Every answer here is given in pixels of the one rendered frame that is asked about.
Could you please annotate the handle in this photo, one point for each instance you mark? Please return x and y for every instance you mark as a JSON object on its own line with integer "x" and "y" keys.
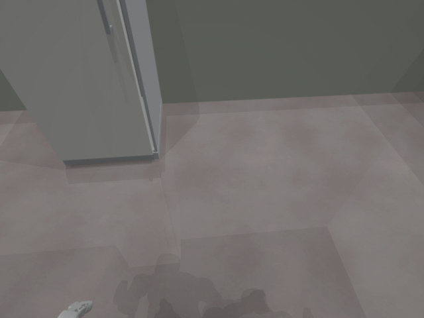
{"x": 104, "y": 16}

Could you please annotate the fridge door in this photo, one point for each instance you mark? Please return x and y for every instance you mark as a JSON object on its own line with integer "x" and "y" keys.
{"x": 77, "y": 82}

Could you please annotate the robot left hand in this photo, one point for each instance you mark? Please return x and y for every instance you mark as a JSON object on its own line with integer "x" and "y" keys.
{"x": 77, "y": 310}

